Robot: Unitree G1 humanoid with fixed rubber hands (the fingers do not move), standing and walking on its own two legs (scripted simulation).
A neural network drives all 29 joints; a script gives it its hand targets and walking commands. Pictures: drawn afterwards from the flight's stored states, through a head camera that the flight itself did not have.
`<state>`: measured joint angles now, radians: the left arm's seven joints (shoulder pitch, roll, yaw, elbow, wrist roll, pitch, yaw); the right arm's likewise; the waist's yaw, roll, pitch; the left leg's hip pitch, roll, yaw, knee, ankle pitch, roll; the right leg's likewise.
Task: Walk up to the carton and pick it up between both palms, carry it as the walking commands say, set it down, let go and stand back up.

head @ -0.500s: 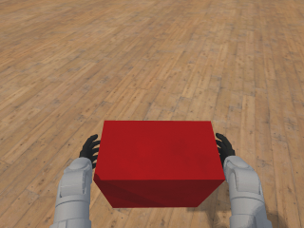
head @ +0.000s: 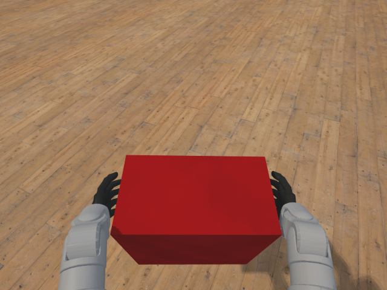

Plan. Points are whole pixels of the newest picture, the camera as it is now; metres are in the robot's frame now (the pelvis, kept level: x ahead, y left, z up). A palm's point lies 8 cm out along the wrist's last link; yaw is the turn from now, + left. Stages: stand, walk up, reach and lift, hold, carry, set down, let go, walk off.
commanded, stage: hold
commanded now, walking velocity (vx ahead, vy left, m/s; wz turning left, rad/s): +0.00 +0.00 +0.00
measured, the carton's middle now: (194, 217) +0.29 +0.01 -0.03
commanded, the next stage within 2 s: carry in 0.78 s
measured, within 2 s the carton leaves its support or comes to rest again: neither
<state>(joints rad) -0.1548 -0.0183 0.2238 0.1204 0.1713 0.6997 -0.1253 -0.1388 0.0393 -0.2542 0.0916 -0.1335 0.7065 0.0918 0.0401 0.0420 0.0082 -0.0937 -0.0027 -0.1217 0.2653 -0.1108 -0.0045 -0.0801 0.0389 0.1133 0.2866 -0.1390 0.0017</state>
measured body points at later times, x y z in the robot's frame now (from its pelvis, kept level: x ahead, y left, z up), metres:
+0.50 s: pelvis +0.03 +0.04 +0.00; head +0.02 +0.05 +0.45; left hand +0.31 +0.22 +0.01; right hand +0.31 -0.16 +0.02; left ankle +0.03 +0.15 -0.75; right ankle +0.02 -0.12 -0.75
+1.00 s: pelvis +0.01 +0.02 -0.01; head +0.00 +0.01 +0.44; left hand +0.28 +0.20 +0.05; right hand +0.29 -0.18 +0.05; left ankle +0.01 +0.12 -0.71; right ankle +0.02 -0.12 -0.75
